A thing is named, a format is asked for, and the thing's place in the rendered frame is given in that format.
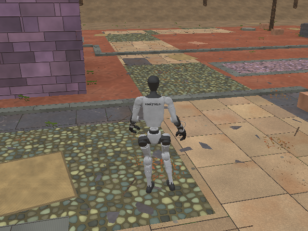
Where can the robot shin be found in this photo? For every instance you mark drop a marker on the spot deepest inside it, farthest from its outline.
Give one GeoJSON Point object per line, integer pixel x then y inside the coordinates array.
{"type": "Point", "coordinates": [168, 168]}
{"type": "Point", "coordinates": [148, 173]}

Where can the right robot forearm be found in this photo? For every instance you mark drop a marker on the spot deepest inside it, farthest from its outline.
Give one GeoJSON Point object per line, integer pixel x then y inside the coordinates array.
{"type": "Point", "coordinates": [179, 126]}

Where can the robot right hand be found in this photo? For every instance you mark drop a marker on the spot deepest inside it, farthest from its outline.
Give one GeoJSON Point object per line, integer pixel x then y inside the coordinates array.
{"type": "Point", "coordinates": [181, 134]}

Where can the right robot upper arm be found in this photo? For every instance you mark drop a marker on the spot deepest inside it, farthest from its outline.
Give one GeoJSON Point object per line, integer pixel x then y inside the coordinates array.
{"type": "Point", "coordinates": [171, 109]}

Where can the left robot upper arm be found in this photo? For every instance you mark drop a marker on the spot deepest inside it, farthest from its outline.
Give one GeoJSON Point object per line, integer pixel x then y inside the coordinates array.
{"type": "Point", "coordinates": [136, 108]}

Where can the left robot forearm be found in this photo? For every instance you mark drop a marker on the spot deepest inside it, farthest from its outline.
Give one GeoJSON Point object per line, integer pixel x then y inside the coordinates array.
{"type": "Point", "coordinates": [132, 123]}

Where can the robot left hand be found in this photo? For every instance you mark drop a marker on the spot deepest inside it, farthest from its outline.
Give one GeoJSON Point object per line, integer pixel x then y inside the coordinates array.
{"type": "Point", "coordinates": [131, 129]}

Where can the right robot shin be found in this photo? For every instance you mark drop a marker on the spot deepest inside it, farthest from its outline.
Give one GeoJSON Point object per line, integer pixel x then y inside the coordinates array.
{"type": "Point", "coordinates": [168, 168]}

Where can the left robot shin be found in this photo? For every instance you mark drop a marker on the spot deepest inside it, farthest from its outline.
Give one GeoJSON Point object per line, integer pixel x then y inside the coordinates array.
{"type": "Point", "coordinates": [148, 173]}

